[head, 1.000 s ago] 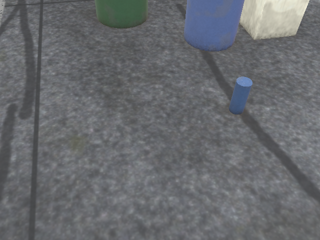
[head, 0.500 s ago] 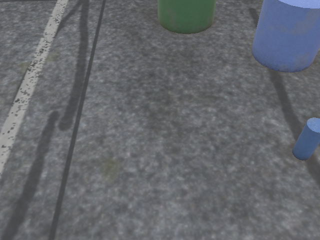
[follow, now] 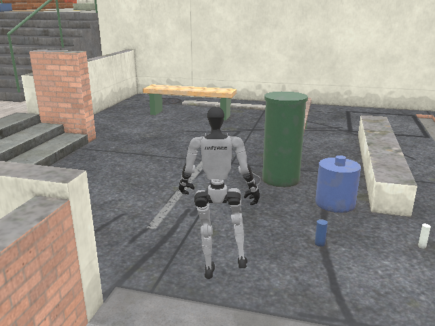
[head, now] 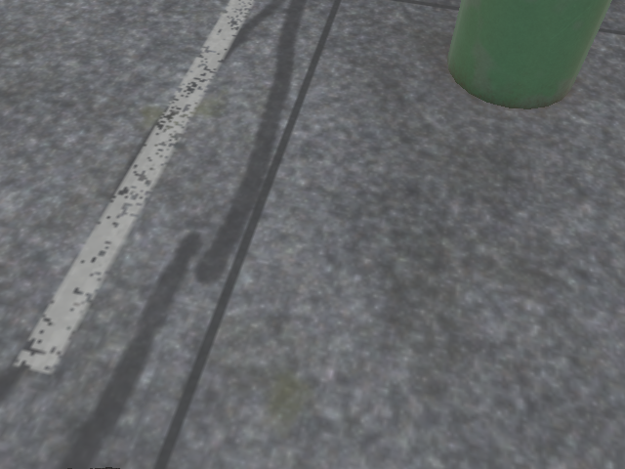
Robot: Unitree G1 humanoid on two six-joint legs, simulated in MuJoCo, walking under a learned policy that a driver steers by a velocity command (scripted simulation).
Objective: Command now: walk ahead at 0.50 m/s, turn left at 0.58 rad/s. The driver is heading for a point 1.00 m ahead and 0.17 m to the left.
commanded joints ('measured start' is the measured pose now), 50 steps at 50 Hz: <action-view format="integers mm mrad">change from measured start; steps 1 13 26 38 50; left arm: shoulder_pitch -15 14 147 232 112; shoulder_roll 51 133 111 202 67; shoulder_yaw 12 50 39 44 -1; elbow -67 -89 12 115 25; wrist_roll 11 -7 1 -54 -11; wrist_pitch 8 -41 -10 40 42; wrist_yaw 6 -28 -12 -9 -13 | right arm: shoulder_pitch -42 2 -111 -140 -57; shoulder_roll -160 -111 -70 -121 -134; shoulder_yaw -40 -32 -11 -28 -15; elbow -92 -104 -183 -187 -80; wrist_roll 5 15 9 0 -10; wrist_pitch -24 -3 22 -7 -49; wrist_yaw -23 -32 -16 27 0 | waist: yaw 41 85 53 -25 60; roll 50 161 -48 -78 86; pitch -76 -141 -28 -79 -39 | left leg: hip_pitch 46 72 -487 2 100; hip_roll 239 165 209 68 320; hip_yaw -249 -349 -85 124 -144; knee -173 171 666 77 -258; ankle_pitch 279 155 -21 60 237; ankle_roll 185 49 -102 18 163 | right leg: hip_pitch -30 437 522 625 -56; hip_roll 5 79 -164 -143 -55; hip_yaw -6 12 43 -157 -12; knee -174 -665 -931 -634 -86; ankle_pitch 132 220 350 827 129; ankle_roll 30 -71 -217 -140 2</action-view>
